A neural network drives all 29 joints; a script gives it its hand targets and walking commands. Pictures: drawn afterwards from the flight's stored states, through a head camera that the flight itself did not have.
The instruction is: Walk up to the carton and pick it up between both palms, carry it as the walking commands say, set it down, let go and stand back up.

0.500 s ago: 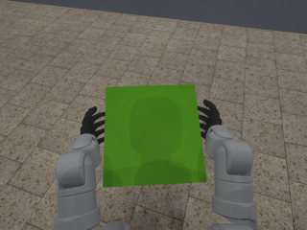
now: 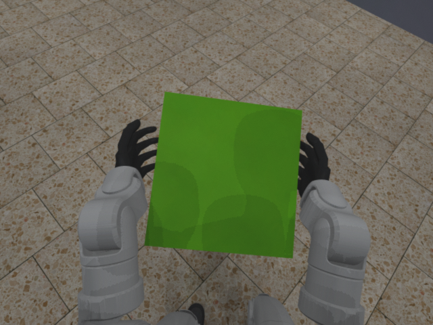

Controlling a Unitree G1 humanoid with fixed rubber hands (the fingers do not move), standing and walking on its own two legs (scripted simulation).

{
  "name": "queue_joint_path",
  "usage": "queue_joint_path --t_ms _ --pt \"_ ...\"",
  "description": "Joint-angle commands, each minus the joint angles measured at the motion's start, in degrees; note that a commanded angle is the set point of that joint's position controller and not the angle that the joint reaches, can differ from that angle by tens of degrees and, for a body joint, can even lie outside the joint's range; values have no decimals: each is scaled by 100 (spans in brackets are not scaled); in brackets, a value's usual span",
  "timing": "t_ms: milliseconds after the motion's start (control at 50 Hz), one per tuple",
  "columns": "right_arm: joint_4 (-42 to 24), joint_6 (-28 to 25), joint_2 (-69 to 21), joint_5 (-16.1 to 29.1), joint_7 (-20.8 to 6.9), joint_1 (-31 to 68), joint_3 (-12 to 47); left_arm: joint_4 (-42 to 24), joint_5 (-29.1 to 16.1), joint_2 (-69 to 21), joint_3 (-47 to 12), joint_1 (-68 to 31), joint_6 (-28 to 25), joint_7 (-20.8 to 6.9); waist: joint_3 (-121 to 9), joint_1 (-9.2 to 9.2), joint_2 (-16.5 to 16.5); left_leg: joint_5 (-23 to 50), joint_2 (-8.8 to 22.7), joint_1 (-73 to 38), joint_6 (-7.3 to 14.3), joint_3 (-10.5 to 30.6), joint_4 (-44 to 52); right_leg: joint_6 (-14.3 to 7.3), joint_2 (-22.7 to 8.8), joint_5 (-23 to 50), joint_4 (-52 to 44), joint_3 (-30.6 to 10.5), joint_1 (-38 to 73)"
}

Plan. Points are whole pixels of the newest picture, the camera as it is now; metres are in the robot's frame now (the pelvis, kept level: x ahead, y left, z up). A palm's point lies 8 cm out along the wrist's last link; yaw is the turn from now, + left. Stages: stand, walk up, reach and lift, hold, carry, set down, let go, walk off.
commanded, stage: carry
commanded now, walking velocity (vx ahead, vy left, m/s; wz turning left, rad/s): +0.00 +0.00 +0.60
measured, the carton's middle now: (218, 179) +0.36 +0.02 +0.02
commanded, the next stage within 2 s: none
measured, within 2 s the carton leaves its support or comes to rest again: neither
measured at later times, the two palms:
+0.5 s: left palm (119, 255) +0.21 +0.14 +0.10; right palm (319, 216) +0.28 -0.14 +0.08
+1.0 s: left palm out of the picture +0.03 +0.25 +0.05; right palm (215, 262) +0.21 +0.02 +0.07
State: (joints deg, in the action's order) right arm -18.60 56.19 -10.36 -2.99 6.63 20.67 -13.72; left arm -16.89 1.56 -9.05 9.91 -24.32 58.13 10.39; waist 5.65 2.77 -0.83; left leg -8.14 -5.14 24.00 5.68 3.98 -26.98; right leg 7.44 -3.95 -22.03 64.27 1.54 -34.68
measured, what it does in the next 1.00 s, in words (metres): walks backwards, turning left: right foot, then left foot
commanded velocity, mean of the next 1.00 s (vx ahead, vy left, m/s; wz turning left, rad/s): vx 0.00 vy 0.00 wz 0.60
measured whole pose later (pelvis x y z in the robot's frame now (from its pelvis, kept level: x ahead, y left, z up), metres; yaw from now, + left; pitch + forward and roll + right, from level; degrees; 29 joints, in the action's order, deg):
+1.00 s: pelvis -0.13 -0.06 -0.02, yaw +36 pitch +3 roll +0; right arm -5.7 61.0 -9.7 -3.4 9.9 22.8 -10.9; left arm -9.3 3.3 -6.8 11.8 -19.4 62.0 8.6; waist 1.5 -1.3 5.6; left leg -16.9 -2.1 22.0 3.9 -4.7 -35.7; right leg 4.2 -11.3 -28.8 53.7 11.1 -27.8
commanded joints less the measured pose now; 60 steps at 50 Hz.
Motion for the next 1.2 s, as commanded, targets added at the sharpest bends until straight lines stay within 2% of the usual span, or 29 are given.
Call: queue_joint_path --t_ms 0,60,80,160,200,260,300,340,360,380,420,460,500,600,640,760,780,800,820,840,880,920,940,980,1020,1080,1140,1160,1180 --pt "131 361 -3766 1117 -123 2092 3870 85 -1303 -4329 -3981 -1890 156 -459 -3481 -410 -102 4411 1604 -3579 -82 1783 -58 -49 165 -292 -410 -122 -523" --pt "208 426 -3596 1157 -119 2575 3761 258 -1186 -4266 -3941 -2372 259 -358 -2922 -407 -809 2475 1544 -2729 -80 2131 471 -125 257 -351 -658 -133 -232" --pt "315 446 -3681 1189 -130 2328 3778 71 -1216 -4204 -3920 -2319 258 -355 -2892 -406 -825 2237 1450 -2718 157 2224 541 -194 260 -501 -1030 -143 -226" --pt "537 503 -3737 1277 -218 2449 3810 13 -1087 -4136 -3758 -2643 237 -248 -2656 -408 -936 373 1380 -1982 26 2563 959 -322 318 -372 -1439 -265 317" --pt "352 509 -3817 1410 -204 2924 3949 78 -1039 -4194 -3628 -2587 208 -204 -2608 -367 -710 -1161 1113 -1251 -109 2309 1293 -401 517 -326 -1979 -45 1003" --pt "219 488 -3563 1357 -144 3160 3842 222 -1059 -4077 -3618 -2723 244 -178 -2506 -321 -1242 -1846 767 -572 -338 2000 1510 -452 737 -570 -2602 323 1712" --pt "365 494 -3645 1274 -86 3131 3819 248 -1216 -4118 -3589 -2862 259 -240 -2649 -278 -1004 -2041 584 -203 -708 1839 1841 -618 863 -611 -3587 567 2702" --pt "451 571 -3643 1035 1 2273 3710 370 -1194 -4145 -3503 -2054 345 -258 -2920 -124 -355 -1622 -9 636 -1116 991 985 -835 -112 -481 -4933 -198 4027" --pt "493 573 -3647 1107 0 2815 3781 478 -1168 -4010 -3324 -2435 303 -297 -2922 -160 1414 -1829 -460 1020 -1076 310 -1169 -1180 -1725 -813 -5352 -1863 3817" --pt "524 570 -3701 1052 39 2777 3776 430 -1174 -4092 -3323 -2409 281 -330 -2624 -229 2101 -2214 -76 1447 -954 54 -2754 -1603 -2662 -20 -5168 -2173 3214" --pt "447 575 -3960 1248 98 3029 4062 411 -1248 -3993 -3252 -2341 270 -405 -2471 -295 1372 -1703 518 1575 -1050 -90 -3310 -1438 -2461 2098 -4623 -1064 3411" --pt "626 449 -4335 1421 52 3474 4065 244 -1209 -4144 -3285 -2617 138 -419 -2341 -267 927 -1348 360 1417 -1015 -493 -3076 -970 -1831 3765 -4267 -222 3452" --pt "311 369 -4564 1500 36 3594 4201 -436 -1380 -4169 -3442 -3044 38 -486 -2443 -241 1142 -1077 293 1215 -922 -616 -3109 -800 -1463 4104 -3995 309 3346" --pt "545 548 -4481 1515 137 3270 4229 -296 -1202 -3737 -3085 -2646 142 -447 -2801 -241 1422 -1085 359 1007 -993 -992 -3082 -815 -1446 4424 -3780 560 3744" --pt "781 738 -4357 1409 191 2583 4286 131 -933 -3412 -2818 -1694 311 -433 -2527 -250 1837 -1192 432 1118 -1008 -1090 -2997 -815 -1463 4771 -3629 705 3803" --pt "1118 870 -4237 1261 156 2539 3977 462 -934 -3481 -2784 -1803 402 -503 -2675 -221 1862 -1564 451 576 -779 -1194 -1969 -931 -1774 4270 -3309 774 3582" --pt "828 772 -4342 1361 140 3311 4053 327 -1058 -3700 -2895 -2516 309 -497 -2566 -211 2280 -1427 540 423 -743 -1144 -1554 -957 -1838 4192 -3299 822 3453" --pt "927 745 -4380 1331 118 2870 3973 -25 -1157 -3744 -3082 -2665 260 -481 -2796 -260 1578 -1219 436 135 -704 -1277 -914 -949 -1921 4116 -3035 841 3576" --pt "744 689 -4515 1423 37 3265 3957 -72 -1204 -3986 -3258 -3100 237 -490 -2869 -357 1492 -661 641 -255 -649 -1063 129 -793 -1909 3493 -2767 962 3406" --pt "952 668 -4440 1390 49 3501 3886 2 -1216 -4009 -3246 -3480 211 -437 -2858 -371 694 -191 630 -878 -630 -755 770 -643 -1701 2665 -2392 920 2754" --pt "1243 531 -4226 1307 -18 2828 3552 -64 -1200 -4076 -3501 -3401 215 -419 -2719 -408 -2176 4022 2295 -2482 96 2174 270 -83 -467 -1445 -583 812 -218" --pt "1202 517 -4481 1343 -182 2407 3636 156 -1165 -4490 -3652 -2965 162 -399 -2813 -263 -1475 4000 2169 -2690 23 1293 -140 -186 -466 -1169 241 367 -490" --pt "1160 405 -4381 1192 -148 2753 3385 -373 -1471 -4535 -4025 -3933 91 -405 -2950 -450 -1709 3482 2048 -2676 367 1152 -58 -209 -320 -1328 -38 342 -353" --pt "963 271 -4417 1371 -167 3244 3473 -150 -1496 -4713 -4056 -4021 -17 -361 -3386 -390 -1884 4979 1667 -3396 154 562 -441 -239 -304 -768 427 294 -834" --pt "103 144 -4429 1466 -261 3117 3749 -198 -1533 -5032 -4161 -3202 -106 -455 -3705 -341 -1340 4980 1553 -3514 -92 366 -543 -152 -264 -348 420 276 -679" --pt "-60 87 -4387 1357 -228 2997 3679 -264 -1742 -5090 -4278 -3193 -108 -514 -3858 -367 -591 2677 1333 -3008 -69 764 -118 -56 -6 -136 138 231 -155" --pt "216 236 -4129 1129 -140 2417 3671 -101 -1707 -4790 -4191 -2922 -57 -519 -3648 -398 225 1509 1568 -2475 -110 1298 277 14 8 -68 349 109 -3" --pt "224 262 -3990 1066 -127 2645 3608 56 -1622 -4752 -4167 -3031 -1 -502 -3367 -403 -89 1289 1614 -2525 -261 1452 465 8 -9 -9 332 84 -170" --pt "238 342 -3888 1009 -78 2225 3700 354 -1532 -4622 -4016 -2208 105 -529 -3265 -409 234 1281 1742 -2620 -80 1667 461 -25 10 -157 55 -14 -226"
